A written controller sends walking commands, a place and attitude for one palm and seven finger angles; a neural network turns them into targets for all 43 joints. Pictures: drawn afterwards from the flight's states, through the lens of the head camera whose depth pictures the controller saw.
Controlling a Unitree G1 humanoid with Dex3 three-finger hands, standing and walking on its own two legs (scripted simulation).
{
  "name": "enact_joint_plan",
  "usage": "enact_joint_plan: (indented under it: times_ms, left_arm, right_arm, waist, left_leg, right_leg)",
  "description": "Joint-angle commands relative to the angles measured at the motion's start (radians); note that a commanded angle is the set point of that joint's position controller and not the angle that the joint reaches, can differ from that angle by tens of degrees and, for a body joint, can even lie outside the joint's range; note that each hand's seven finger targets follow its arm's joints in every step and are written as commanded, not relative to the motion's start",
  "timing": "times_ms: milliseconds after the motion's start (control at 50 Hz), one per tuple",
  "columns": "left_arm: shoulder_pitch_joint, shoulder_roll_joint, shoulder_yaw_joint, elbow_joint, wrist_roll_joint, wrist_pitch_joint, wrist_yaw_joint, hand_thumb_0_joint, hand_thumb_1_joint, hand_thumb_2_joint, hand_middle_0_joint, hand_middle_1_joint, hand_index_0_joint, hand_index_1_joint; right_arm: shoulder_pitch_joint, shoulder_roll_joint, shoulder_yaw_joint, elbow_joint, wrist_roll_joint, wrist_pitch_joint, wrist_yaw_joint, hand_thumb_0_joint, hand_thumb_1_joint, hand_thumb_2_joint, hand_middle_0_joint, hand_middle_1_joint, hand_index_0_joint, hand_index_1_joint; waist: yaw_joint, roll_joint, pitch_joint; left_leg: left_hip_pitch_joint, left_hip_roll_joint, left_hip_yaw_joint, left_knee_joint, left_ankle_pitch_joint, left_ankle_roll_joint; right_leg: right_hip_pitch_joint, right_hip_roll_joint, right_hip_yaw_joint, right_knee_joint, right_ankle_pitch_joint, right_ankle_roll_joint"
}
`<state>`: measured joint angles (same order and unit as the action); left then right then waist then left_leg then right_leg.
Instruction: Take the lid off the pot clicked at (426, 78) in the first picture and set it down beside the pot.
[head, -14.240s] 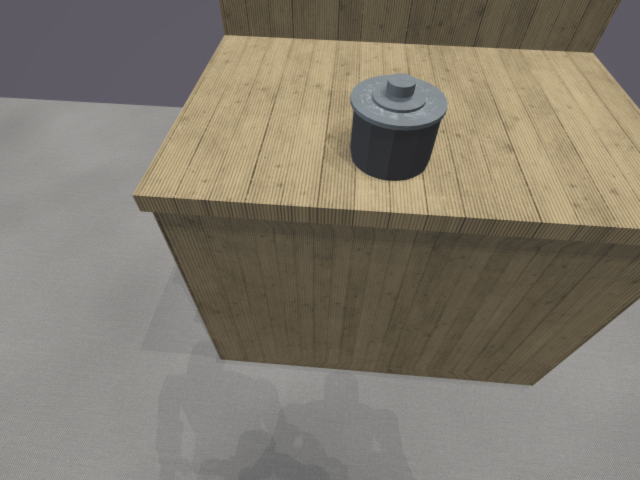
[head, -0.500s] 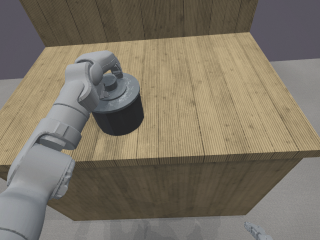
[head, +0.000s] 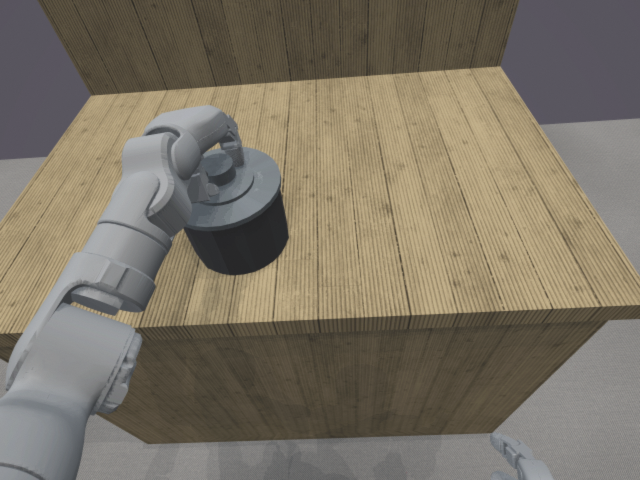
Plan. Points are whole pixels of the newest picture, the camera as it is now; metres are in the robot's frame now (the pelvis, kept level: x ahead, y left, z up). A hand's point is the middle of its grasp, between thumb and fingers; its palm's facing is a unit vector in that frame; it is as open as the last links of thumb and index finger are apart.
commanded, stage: close the fingers and squeeze the knob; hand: left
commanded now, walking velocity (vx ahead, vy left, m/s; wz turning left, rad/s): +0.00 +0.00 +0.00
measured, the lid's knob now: (217, 169) +0.48 +0.14 +0.15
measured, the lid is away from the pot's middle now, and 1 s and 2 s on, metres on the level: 0.00 0.00 0.02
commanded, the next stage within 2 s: lift the lid straight up in 0.82 s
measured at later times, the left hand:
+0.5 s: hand (206, 174) +0.44 +0.14 +0.17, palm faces -0.30 -0.08 -0.95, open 8.0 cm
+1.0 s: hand (206, 172) +0.45 +0.14 +0.17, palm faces -0.31 -0.08 -0.95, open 8.0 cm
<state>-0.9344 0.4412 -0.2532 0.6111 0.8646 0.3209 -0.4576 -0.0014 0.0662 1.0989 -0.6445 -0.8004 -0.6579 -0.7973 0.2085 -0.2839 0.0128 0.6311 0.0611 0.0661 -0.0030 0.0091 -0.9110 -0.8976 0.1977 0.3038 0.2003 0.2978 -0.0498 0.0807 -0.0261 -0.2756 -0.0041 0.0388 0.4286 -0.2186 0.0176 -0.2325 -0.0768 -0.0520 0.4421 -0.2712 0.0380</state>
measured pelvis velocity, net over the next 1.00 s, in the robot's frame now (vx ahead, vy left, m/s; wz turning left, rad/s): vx -0.01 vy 0.00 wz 0.00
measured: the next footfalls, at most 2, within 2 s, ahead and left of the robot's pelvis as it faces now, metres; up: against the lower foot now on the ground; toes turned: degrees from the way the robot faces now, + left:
none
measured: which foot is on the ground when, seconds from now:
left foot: down 0.00-1.00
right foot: down 0.00-1.00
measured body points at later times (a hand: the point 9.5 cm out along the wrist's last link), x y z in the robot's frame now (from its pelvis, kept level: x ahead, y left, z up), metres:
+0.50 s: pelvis +0.00 +0.00 +0.00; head +0.02 -0.04 +0.45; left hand +0.45 +0.14 +0.22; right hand +0.13 -0.25 -0.13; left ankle +0.00 +0.11 -0.74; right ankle -0.03 -0.14 -0.74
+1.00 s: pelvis -0.01 +0.00 +0.00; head +0.02 -0.03 +0.45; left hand +0.46 +0.14 +0.22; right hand +0.12 -0.25 -0.12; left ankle +0.00 +0.11 -0.74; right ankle -0.03 -0.14 -0.74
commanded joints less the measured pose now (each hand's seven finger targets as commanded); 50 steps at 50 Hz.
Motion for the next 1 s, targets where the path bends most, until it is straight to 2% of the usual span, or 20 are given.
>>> enact_joint_plan:
  times_ms: [0,60,140,180,260,280,360,400,420,540,560,600,640,660,700,740,820,840,880,980]
  left_arm:
    - [-0.501,0.212,0.08,-0.142,0.025,0.009,0.03,0.0,0.186,1.01,-0.695,-0.912,-0.695,-0.912]
    - [-0.507,0.275,0.13,-0.189,0.029,-0.002,0.043,0.0,0.228,0.973,-0.712,-0.933,-0.712,-0.933]
    - [-0.495,0.199,0.076,-0.172,0.014,0.008,0.04,0.0,0.287,0.917,-0.738,-0.957,-0.738,-0.957]
    - [-0.52,0.232,0.095,-0.135,0.03,0.011,0.042,0.0,0.318,0.886,-0.752,-0.966,-0.752,-0.966]
    - [-0.527,0.215,0.085,-0.133,0.03,0.01,0.042,0.0,0.313,0.967,-0.765,-0.956,-0.711,-0.921]
    - [-0.519,0.212,0.083,-0.093,0.032,0.014,0.04,0.0,0.319,0.976,-0.772,-0.958,-0.707,-0.916]
    - [-0.554,0.187,0.061,-0.134,0.025,0.009,0.036,0.0,0.354,0.998,-0.807,-0.973,-0.704,-0.911]
    - [-0.549,0.182,0.056,-0.088,0.028,0.014,0.035,0.0,0.374,1.005,-0.824,-0.981,-0.709,-0.913]
    - [-0.564,0.218,0.083,-0.079,0.028,0.013,0.036,0.0,0.384,1.009,-0.832,-0.984,-0.712,-0.914]
    - [-0.593,0.185,0.053,-0.064,0.016,0.002,0.035,0.0,0.441,1.031,-0.874,-1.001,-0.737,-0.929]
    - [-0.597,0.196,0.061,-0.077,0.029,-0.001,0.037,0.0,0.449,1.035,-0.88,-1.004,-0.742,-0.932]
    - [-0.581,0.205,0.072,-0.07,0.032,-0.002,0.033,0.0,0.467,1.043,-0.894,-1.01,-0.753,-0.938]
    - [-0.556,0.176,0.054,-0.054,0.008,-0.003,0.029,0.0,0.485,1.05,-0.908,-1.016,-0.763,-0.943]
    - [-0.582,0.217,0.082,-0.058,0.024,-0.005,0.031,0.0,0.493,1.054,-0.915,-1.019,-0.768,-0.946]
    - [-0.594,0.183,0.052,-0.07,0.025,-0.005,0.027,0.0,0.511,1.062,-0.929,-1.025,-0.779,-0.952]
    - [-0.549,0.214,0.083,-0.057,0.01,-0.007,0.03,0.0,0.529,1.07,-0.942,-1.031,-0.789,-0.957]
    - [-0.575,0.227,0.088,-0.075,0.029,-0.009,0.029,0.0,0.561,1.084,-0.966,-1.042,-0.807,-0.966]
    - [-0.544,0.192,0.064,-0.059,0.015,-0.008,0.03,0.0,0.565,1.086,-0.97,-1.044,-0.809,-0.966]
    - [-0.574,0.212,0.075,-0.028,0.031,-0.004,0.03,0.0,0.572,1.09,-0.976,-1.048,-0.813,-0.968]
    - [-0.651,0.221,0.078,-0.123,0.036,-0.011,0.038,0.0,0.579,1.095,-0.985,-1.053,-0.818,-0.969]
  right_arm:
    - [-0.081,-0.107,-0.03,-0.132,0.007,-0.034,-0.004,0.0,-0.9,-0.9,0.2,0.3,0.2,0.3]
    - [-0.089,-0.108,-0.028,-0.142,0.003,-0.034,-0.005,0.0,-0.9,-0.9,0.2,0.3,0.2,0.3]
    - [-0.095,-0.108,-0.03,-0.143,0.005,-0.029,-0.003,0.0,-0.9,-0.9,0.2,0.3,0.2,0.3]
    - [-0.09,-0.105,-0.024,-0.134,0.006,-0.024,-0.007,0.0,-0.9,-0.9,0.2,0.3,0.2,0.3]
    - [-0.085,-0.101,-0.026,-0.133,0.002,-0.031,-0.01,0.0,-0.9,-0.9,0.2,0.3,0.2,0.3]
    - [-0.082,-0.104,-0.025,-0.126,0.003,-0.028,-0.013,0.0,-0.9,-0.9,0.2,0.3,0.2,0.3]
    - [-0.081,-0.101,-0.027,-0.127,0.002,-0.03,-0.011,0.0,-0.9,-0.9,0.2,0.3,0.2,0.3]
    - [-0.075,-0.103,-0.026,-0.12,0.002,-0.031,-0.015,0.0,-0.9,-0.9,0.2,0.3,0.2,0.3]
    - [-0.071,-0.108,-0.025,-0.115,0.002,-0.03,-0.017,0.0,-0.9,-0.9,0.2,0.3,0.2,0.3]
    - [-0.065,-0.115,-0.03,-0.11,0.001,-0.033,-0.021,0.0,-0.9,-0.9,0.2,0.3,0.2,0.3]
    - [-0.058,-0.108,-0.029,-0.111,-0.002,-0.038,-0.02,0.0,-0.9,-0.9,0.2,0.3,0.2,0.3]
    - [-0.059,-0.108,-0.029,-0.114,-0.002,-0.042,-0.02,0.0,-0.9,-0.9,0.2,0.3,0.2,0.3]
    - [-0.053,-0.116,-0.034,-0.112,-0.002,-0.04,-0.02,0.0,-0.9,-0.9,0.2,0.3,0.2,0.3]
    - [-0.051,-0.113,-0.031,-0.106,-0.001,-0.038,-0.019,0.0,-0.9,-0.9,0.2,0.3,0.2,0.3]
    - [-0.057,-0.108,-0.031,-0.113,0.0,-0.043,-0.02,0.0,-0.9,-0.9,0.2,0.3,0.2,0.3]
    - [-0.055,-0.12,-0.033,-0.113,-0.002,-0.043,-0.02,0.0,-0.9,-0.9,0.2,0.3,0.2,0.3]
    - [-0.056,-0.112,-0.032,-0.116,0.0,-0.044,-0.02,0.0,-0.9,-0.9,0.2,0.3,0.2,0.3]
    - [-0.059,-0.116,-0.034,-0.119,-0.002,-0.044,-0.019,0.0,-0.9,-0.9,0.2,0.3,0.2,0.3]
    - [-0.049,-0.114,-0.031,-0.107,-0.002,-0.039,-0.02,0.0,-0.9,-0.9,0.2,0.3,0.2,0.3]
    - [-0.056,-0.105,-0.032,-0.12,-0.005,-0.054,-0.021,0.0,-0.9,-0.9,0.2,0.3,0.2,0.3]
  waist:
    - [0.001,-0.127,-0.346]
    - [0.017,-0.083,-0.417]
    - [0.001,-0.093,-0.386]
    - [0.003,-0.118,-0.361]
    - [0.004,-0.107,-0.405]
    - [-0.001,-0.129,-0.364]
    - [-0.002,-0.114,-0.393]
    - [-0.008,-0.122,-0.355]
    - [-0.003,-0.135,-0.349]
    - [-0.015,-0.128,-0.342]
    - [-0.007,-0.115,-0.379]
    - [-0.004,-0.124,-0.379]
    - [-0.013,-0.127,-0.355]
    - [-0.008,-0.136,-0.357]
    - [-0.008,-0.124,-0.35]
    - [-0.004,-0.112,-0.355]
    - [0.0,-0.122,-0.369]
    - [-0.007,-0.113,-0.356]
    - [-0.009,-0.126,-0.319]
    - [-0.005,-0.079,-0.412]
  left_leg:
    - [0.217,-0.042,-0.045,0.008,0.336,0.053]
    - [0.24,-0.04,-0.05,0.01,0.372,0.052]
    - [0.236,-0.036,-0.052,0.021,0.382,0.054]
    - [0.213,-0.038,-0.051,0.007,0.326,0.049]
    - [0.236,-0.04,-0.052,0.012,0.351,0.053]
    - [0.214,-0.04,-0.045,0.009,0.314,0.052]
    - [0.236,-0.041,-0.05,0.008,0.338,0.053]
    - [0.218,-0.044,-0.046,0.002,0.294,0.053]
    - [0.205,-0.043,-0.049,-0.004,0.272,0.052]
    - [0.205,-0.045,-0.048,-0.006,0.242,0.056]
    - [0.222,-0.045,-0.048,-0.008,0.257,0.055]
    - [0.222,-0.047,-0.047,-0.003,0.276,0.057]
    - [0.213,-0.046,-0.046,-0.001,0.276,0.06]
    - [0.211,-0.043,-0.045,-0.009,0.264,0.056]
    - [0.212,-0.047,-0.047,-0.012,0.248,0.057]
    - [0.211,-0.046,-0.049,-0.006,0.276,0.059]
    - [0.221,-0.044,-0.048,-0.007,0.293,0.057]
    - [0.217,-0.045,-0.048,-0.001,0.305,0.059]
    - [0.198,-0.043,-0.045,-0.011,0.249,0.056]
    - [0.262,-0.042,-0.061,-0.001,0.316,0.056]
  right_leg:
    - [0.044,0.081,-0.019,-0.01,0.411,-0.064]
    - [0.077,0.078,-0.011,0.002,0.418,-0.067]
    - [0.044,0.076,-0.019,-0.005,0.415,-0.069]
    - [0.044,0.081,-0.02,-0.007,0.39,-0.068]
    - [0.053,0.08,-0.014,-0.003,0.398,-0.066]
    - [0.041,0.08,-0.018,-0.009,0.391,-0.065]
    - [0.049,0.08,-0.015,-0.005,0.4,-0.066]
    - [0.03,0.081,-0.018,-0.014,0.378,-0.065]
    - [0.037,0.081,-0.019,-0.014,0.369,-0.066]
    - [0.026,0.076,-0.016,-0.025,0.346,-0.068]
    - [0.038,0.08,-0.014,-0.016,0.35,-0.066]
    - [0.049,0.079,-0.011,-0.014,0.38,-0.066]
    - [0.037,0.077,-0.017,-0.024,0.381,-0.067]
    - [0.044,0.08,-0.014,-0.021,0.372,-0.064]
    - [0.037,0.079,-0.015,-0.022,0.362,-0.065]
    - [0.047,0.076,-0.016,-0.023,0.377,-0.069]
    - [0.056,0.08,-0.011,-0.016,0.392,-0.066]
    - [0.043,0.077,-0.014,-0.022,0.393,-0.069]
    - [0.026,0.082,-0.018,-0.028,0.356,-0.066]
    - [0.046,0.082,-0.012,-0.016,0.386,-0.07]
